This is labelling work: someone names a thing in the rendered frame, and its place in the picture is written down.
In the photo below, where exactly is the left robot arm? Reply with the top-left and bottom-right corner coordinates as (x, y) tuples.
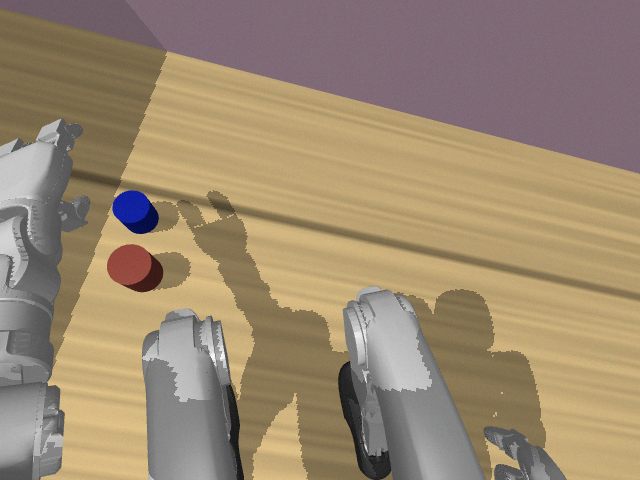
(0, 199), (65, 480)

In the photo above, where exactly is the right robot hand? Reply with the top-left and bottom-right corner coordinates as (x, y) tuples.
(483, 426), (567, 480)

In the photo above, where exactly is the left robot hand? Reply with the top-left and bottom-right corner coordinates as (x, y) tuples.
(0, 118), (90, 233)

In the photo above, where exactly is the right robot foot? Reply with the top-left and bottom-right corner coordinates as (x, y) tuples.
(338, 361), (391, 480)

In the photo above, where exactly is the left robot foot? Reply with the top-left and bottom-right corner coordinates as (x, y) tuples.
(226, 385), (244, 480)

